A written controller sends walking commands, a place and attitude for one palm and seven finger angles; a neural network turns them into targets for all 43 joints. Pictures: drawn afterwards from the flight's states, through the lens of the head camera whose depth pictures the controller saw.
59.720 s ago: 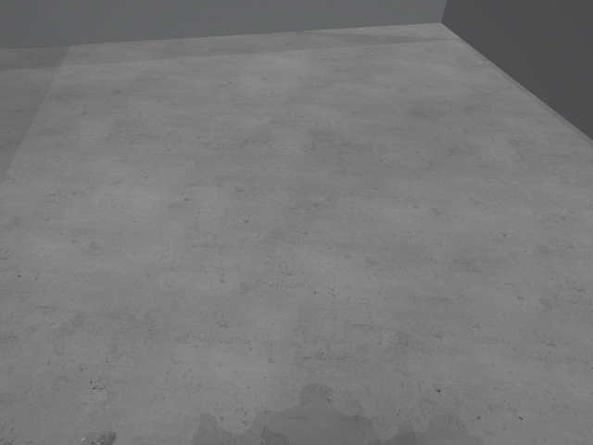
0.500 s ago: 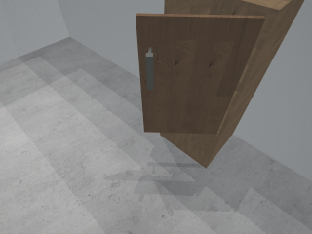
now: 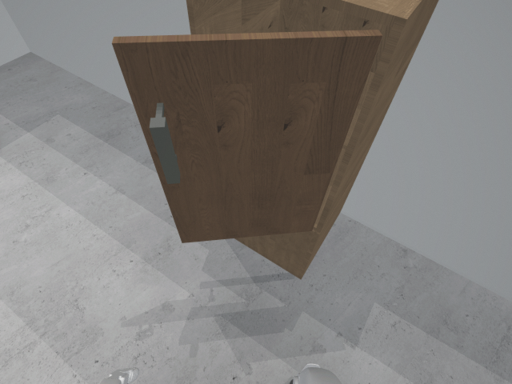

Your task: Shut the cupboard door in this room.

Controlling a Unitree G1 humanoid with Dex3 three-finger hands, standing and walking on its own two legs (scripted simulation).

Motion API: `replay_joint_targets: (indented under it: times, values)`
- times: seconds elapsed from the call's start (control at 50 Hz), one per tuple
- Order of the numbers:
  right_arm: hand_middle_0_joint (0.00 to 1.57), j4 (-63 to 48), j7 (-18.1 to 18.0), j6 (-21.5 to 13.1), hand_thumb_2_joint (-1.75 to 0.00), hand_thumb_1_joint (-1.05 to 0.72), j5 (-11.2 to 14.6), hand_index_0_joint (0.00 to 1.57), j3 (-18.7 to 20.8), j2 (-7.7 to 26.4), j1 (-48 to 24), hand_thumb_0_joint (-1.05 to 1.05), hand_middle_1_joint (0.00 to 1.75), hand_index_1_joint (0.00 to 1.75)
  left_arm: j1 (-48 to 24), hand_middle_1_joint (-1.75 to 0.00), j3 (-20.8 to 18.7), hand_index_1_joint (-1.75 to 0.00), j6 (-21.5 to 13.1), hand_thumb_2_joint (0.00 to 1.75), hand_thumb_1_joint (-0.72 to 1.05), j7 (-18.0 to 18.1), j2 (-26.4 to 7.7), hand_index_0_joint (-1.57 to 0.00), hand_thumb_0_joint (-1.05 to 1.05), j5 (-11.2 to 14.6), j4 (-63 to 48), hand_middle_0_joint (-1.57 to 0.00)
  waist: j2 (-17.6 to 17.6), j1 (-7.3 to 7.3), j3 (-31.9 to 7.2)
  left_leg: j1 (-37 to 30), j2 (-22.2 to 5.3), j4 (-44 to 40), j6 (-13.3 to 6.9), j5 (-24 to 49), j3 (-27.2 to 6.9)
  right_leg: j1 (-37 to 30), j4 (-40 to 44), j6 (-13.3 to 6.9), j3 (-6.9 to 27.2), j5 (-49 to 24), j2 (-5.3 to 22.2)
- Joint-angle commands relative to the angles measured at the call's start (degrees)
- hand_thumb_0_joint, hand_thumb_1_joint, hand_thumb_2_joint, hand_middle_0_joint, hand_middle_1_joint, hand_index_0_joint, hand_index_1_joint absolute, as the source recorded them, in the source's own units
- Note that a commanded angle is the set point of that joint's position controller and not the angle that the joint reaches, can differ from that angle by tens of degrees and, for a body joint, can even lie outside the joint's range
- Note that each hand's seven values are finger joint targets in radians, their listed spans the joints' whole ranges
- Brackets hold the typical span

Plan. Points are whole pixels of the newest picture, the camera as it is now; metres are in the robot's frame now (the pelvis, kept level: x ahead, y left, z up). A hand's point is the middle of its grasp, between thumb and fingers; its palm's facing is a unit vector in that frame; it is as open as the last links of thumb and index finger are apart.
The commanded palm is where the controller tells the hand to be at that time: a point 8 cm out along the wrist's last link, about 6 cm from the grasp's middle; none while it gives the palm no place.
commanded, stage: come to a stop and stand still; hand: left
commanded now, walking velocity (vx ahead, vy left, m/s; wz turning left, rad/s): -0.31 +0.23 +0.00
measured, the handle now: (167, 144) +0.49 +0.16 +0.08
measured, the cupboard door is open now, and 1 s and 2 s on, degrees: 40 40 40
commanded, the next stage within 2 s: look again from close up in 1.32 s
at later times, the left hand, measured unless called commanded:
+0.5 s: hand out of the picture +0.09 +0.20 -0.18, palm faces +0.09 -0.97 -0.24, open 7.3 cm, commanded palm none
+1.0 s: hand out of the picture +0.01 +0.18 -0.17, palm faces +0.01 -0.98 -0.18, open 7.4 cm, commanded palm none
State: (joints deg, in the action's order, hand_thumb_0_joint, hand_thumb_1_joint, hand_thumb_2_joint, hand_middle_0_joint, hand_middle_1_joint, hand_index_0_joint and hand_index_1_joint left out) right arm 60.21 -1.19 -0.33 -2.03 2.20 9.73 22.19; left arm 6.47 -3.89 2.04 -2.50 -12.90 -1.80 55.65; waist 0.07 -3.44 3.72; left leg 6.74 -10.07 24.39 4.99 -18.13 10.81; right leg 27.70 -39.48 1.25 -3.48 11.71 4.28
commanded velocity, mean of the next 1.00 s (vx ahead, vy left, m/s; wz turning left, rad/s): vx -0.07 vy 0.06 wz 0.00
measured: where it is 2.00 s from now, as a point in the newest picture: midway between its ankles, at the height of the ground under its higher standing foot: outside the picture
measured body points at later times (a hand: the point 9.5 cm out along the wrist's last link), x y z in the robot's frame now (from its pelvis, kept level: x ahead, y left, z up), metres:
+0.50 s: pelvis +0.04 +0.00 -0.01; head +0.07 +0.01 +0.44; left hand +0.09 +0.25 -0.16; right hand +0.18 -0.25 -0.14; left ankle +0.03 +0.11 -0.74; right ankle +0.08 -0.15 -0.74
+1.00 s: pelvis +0.01 +0.01 +0.00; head +0.02 +0.01 +0.45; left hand +0.01 +0.23 -0.16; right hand +0.02 -0.22 -0.16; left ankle +0.03 +0.11 -0.74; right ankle -0.03 -0.11 -0.74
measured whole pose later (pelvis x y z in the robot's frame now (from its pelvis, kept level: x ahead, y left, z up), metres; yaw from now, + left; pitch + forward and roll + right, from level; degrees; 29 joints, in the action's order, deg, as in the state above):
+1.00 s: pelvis +0.01 +0.01 +0.00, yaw +0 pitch -1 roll +1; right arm 63.9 -1.5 0.4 0.0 0.4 9.7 14.8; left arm 15.7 0.3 0.3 2.0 -7.8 -0.9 64.9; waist -0.4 -0.4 1.5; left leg 10.9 1.3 21.1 -2.0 -9.5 4.8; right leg 6.5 -23.2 0.7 1.4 16.0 1.1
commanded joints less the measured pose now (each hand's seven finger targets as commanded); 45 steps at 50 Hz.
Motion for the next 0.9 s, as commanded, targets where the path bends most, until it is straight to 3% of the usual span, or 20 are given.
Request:
replay_joint_targets:
  times: [0.0,0.02,0.04,0.06,0.08,0.16,0.3,0.38,0.42,0.44,0.46,0.48,0.5,0.56,0.66,0.74,0.78,0.8,0.84,0.88]
  values:
    - [0.2,-2.46,0.21,-0.69,-0.9,-0.9,0.9,0.2,2.0,8.34,0.07,0.0,0.3,0.3,13.11,-0.3,-0.91,-0.3,-3.63,0.9,0.9,1.53,-6.2,-0.2,0.0,0.22,1.31,-0.2,0.29,7.15,-8.81,10.76,-0.99,12.4,-4.03,15.27,-0.68,-29.13,14.07,-2.14,2.92,-19.99,2.19]
    - [0.2,-3.66,0.44,-0.73,-0.9,-0.9,1.62,0.2,0.8,3.37,1.12,0.0,0.3,0.3,16.99,-0.3,-1.78,-0.3,-4.37,0.9,0.9,2.73,-11.29,-0.2,0.0,0.07,3.12,-0.2,-13.08,7.5,-13.52,19.62,6.82,24.33,-2.08,-14.03,-0.26,-37.78,14.59,-6.72,16.92,-44.3,15.95]
    - [0.2,-4.5,-0.35,0.34,-0.9,-0.9,2.42,0.2,0.63,3.78,0.06,0.0,0.3,0.3,16.02,-0.3,-0.9,-0.3,-4.44,0.9,0.9,3.16,-11.83,-0.2,0.0,0.95,2.98,-0.2,-10.75,6.52,-14.36,15.52,5.59,27.92,-2.54,-21.31,-7.81,-31.14,14.46,-10.15,15.79,-57.69,19.25]
    - [0.2,-3.69,-0.79,1.1,-0.9,-0.9,2.54,0.2,0.73,3.52,1.7,0.0,0.3,0.3,11.78,-0.3,-0.71,-0.3,-4.28,0.9,0.9,3.9,-10.35,-0.2,0.0,0.62,2.32,-0.2,-16.01,4.31,-15.19,15.88,6.03,30.44,-2.49,-20.33,-9.41,-30.93,13.8,-11.33,15.46,-62.6,17.74]
    - [0.2,-3.0,-0.94,1.29,-0.9,-0.9,2.52,0.2,1.04,5.69,1.28,0.0,0.3,0.3,9.35,-0.3,-0.72,-0.3,-3.87,0.9,0.9,4.51,-9.64,-0.2,0.0,0.59,1.39,-0.2,-17.97,4.67,-14.54,18.58,6.22,33.81,-2.47,-18.48,-10.81,-32.4,12.79,-12.13,15.91,-64.25,17.73]
    - [0.2,-3.39,-0.24,3.01,-0.9,-0.9,1.92,0.2,1.39,5.76,-4.45,0.0,0.3,0.3,5.26,-0.3,-0.84,-0.3,-2.43,0.9,0.9,5.2,-7.99,-0.2,0.0,0.46,-0.3,-0.2,-6.8,4.48,-9.49,19.02,8.23,39.42,-2.0,-11.25,-11.56,-23.03,16.23,-12.02,11.16,-49.38,16.35]
    - [0.2,-7.33,1.07,4.14,-0.9,-0.9,1.17,0.2,1.99,5.98,-8.67,0.0,0.3,0.3,2.86,-0.3,-1.36,-0.3,-2.42,0.9,0.9,5.42,-7.72,-0.2,0.0,-0.03,-2.92,-0.2,-9.01,3.27,-8.05,19.07,8.56,35.4,-1.67,-5.87,-12.49,-17.02,19.41,-12.53,8.51,-32.84,16.26]
    - [0.2,-8.6,1.09,2.78,-0.9,-0.9,1.49,0.2,1.53,5.57,-9.62,0.0,0.3,0.3,3.83,-0.3,-1.52,-0.3,-2.08,0.9,0.9,4.74,-9.06,-0.2,0.0,-0.46,-3.25,-0.2,-10.77,3.65,-8.41,13.64,9.24,19.05,-2.39,-5.71,-9.62,-17.6,17.58,-11.79,9.0,-27.52,14.28]
    - [0.2,-7.78,0.98,2.17,-0.9,-0.9,1.36,0.2,1.26,5.88,-6.77,0.0,0.3,0.3,4.06,-0.3,-1.42,-0.3,-1.67,0.9,0.9,4.6,-9.12,-0.2,0.0,0.03,-2.76,-0.2,-10.26,2.38,-9.02,5.38,9.79,4.99,-2.74,3.5,-8.44,-15.08,14.55,-8.49,8.37,-19.96,11.75]
    - [0.2,-7.22,1.04,1.64,-0.9,-0.9,1.29,0.2,1.4,7.31,-5.16,0.0,0.3,0.3,4.08,-0.3,-1.06,-0.3,-1.4,0.9,0.9,4.51,-8.1,-0.2,0.0,0.43,-2.7,-0.2,-7.12,1.72,-9.41,0.05,8.02,-1.25,-3.2,9.64,-9.16,-12.09,11.47,-5.9,6.49,-13.27,9.35]
    - [0.2,-7.74,1.03,1.12,-0.9,-0.9,0.97,0.2,1.93,11.14,-5.99,0.0,0.3,0.3,5.61,-0.3,-0.38,-0.3,-0.82,0.9,0.9,4.32,-5.28,-0.2,0.0,0.6,-3.18,-0.2,4.56,2.52,-9.03,-2.1,-0.51,-4.19,-5.98,16.7,-18.78,-6.68,6.04,-2.32,2.62,1.94,3.05]
    - [0.2,-9.12,0.76,1.3,-0.9,-0.9,0.41,0.2,2.04,14.45,-8.47,0.0,0.3,0.3,6.25,-0.3,0.26,-0.3,-0.41,0.9,0.9,4.3,-2.57,-0.2,0.0,0.92,-3.61,-0.2,13.79,3.23,-5.99,5.62,-8.73,-6.87,-11.27,24.53,-24.66,-7.46,1.15,-0.05,-0.3,15.77,-0.95]
    - [0.2,-9.6,0.04,1.2,-0.9,-0.9,0.11,0.2,1.82,13.57,-11.06,0.0,0.3,0.3,4.94,-0.3,0.37,-0.3,0.35,0.9,0.9,4.48,-3.76,-0.2,0.0,0.73,-3.44,-0.2,12.94,2.6,-4.22,9.11,-8.72,-9.18,-14.11,24.52,-25.86,-7.28,-6.56,0.21,2.56,19.61,-2.29]
    - [0.2,-9.61,-1.09,0.85,-0.9,-0.9,0.41,0.2,0.56,10.76,-14.37,0.0,0.3,0.3,7.14,-0.3,-0.04,-0.3,0.78,0.9,0.9,3.9,-4.14,-0.2,0.0,0.68,-0.95,-0.2,10.28,5.08,-2.16,8.74,-4.82,-7.34,-14.02,26.75,-20.35,-6.28,-14.91,-0.47,6.57,15.54,-2.6]
    - [0.2,-6.37,-1.19,0.25,-0.9,-0.9,1.1,0.2,0.35,9.4,-10.72,0.0,0.3,0.3,7.53,-0.3,1.32,-0.3,-0.24,0.9,0.9,3.74,-2.71,-0.2,0.0,0.9,0.81,-0.2,7.3,3.79,-5.69,-0.56,-3.6,-6.51,-14.47,29.98,-18.31,-9.25,-2.27,0.17,4.44,14.05,-2.27]
    - [0.2,-3.72,-1.07,-0.03,-0.9,-0.9,1.94,0.2,0.27,7.97,-9.22,0.0,0.3,0.3,12.31,-0.3,1.98,-0.3,-1.16,0.9,0.9,4.18,-2.13,-0.2,0.0,1.01,4.33,-0.2,3.35,4.92,-6.16,3.11,0.06,-4.34,-10.55,19.66,-17.73,-20.27,17.88,-0.84,5.77,-0.91,-1.72]
    - [0.2,-2.89,-0.54,-0.24,-0.9,-0.9,2.33,0.2,-0.09,5.55,-7.99,0.0,0.3,0.3,11.26,-0.3,2.28,-0.3,-2.05,0.9,0.9,4.36,-3.44,-0.2,0.0,0.94,5.11,-0.2,0.47,3.01,-3.42,4.47,4.13,-5.44,-6.75,11.29,-15.57,-19.27,20.88,-3.26,10.43,-5.11,3.13]
    - [0.2,-2.33,-0.29,-0.33,-0.9,-0.9,2.18,0.2,-0.11,5.57,-7.5,0.0,0.3,0.3,11.11,-0.3,2.41,-0.3,-2.1,0.9,0.9,4.33,-3.7,-0.2,0.0,0.94,5.26,-0.2,2.9,2.88,-3.81,2.07,5.0,-5.89,-6.21,12.4,-15.27,-17.51,20.05,-3.39,10.17,-5.23,3.34]
    - [0.2,-0.72,-0.51,-0.43,-0.9,-0.9,1.76,0.2,-0.21,5.68,-6.59,0.0,0.3,0.3,11.38,-0.3,2.76,-0.3,-3.0,0.9,0.9,4.5,-2.08,-0.2,0.0,1.14,6.54,-0.2,-7.71,2.64,-5.93,-1.43,4.55,-3.91,-6.32,17.77,-13.59,-17.78,19.65,-3.22,10.0,-10.77,2.28]
    - [0.2,0.7,-0.44,-0.72,-0.9,-0.9,1.85,0.2,-0.44,5.91,-5.3,0.0,0.3,0.3,10.86,-0.3,3.03,-0.3,-3.08,0.9,0.9,4.59,-1.44,-0.2,0.0,1.22,6.73,-0.2,-7.24,2.49,-4.76,-1.16,4.45,-5.23,-6.46,16.58,-13.59,-17.74,20.44,-2.95,9.59,-8.3,2.18]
